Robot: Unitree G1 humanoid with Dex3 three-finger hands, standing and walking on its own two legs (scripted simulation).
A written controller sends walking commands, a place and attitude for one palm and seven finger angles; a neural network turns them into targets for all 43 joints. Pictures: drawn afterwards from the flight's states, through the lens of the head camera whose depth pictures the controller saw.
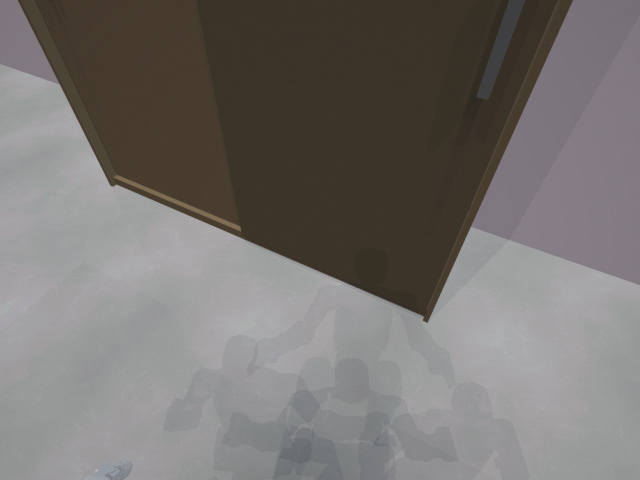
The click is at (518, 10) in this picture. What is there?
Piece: wardrobe's sliding door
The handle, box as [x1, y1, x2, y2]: [476, 0, 524, 99]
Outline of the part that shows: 524,0 509,0 476,95 478,97 487,99 490,93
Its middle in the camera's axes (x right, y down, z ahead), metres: +0.33 -0.38 +0.66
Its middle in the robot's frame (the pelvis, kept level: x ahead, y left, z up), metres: +0.79 -0.28 +0.25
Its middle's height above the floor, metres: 1.02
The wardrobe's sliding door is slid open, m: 0.00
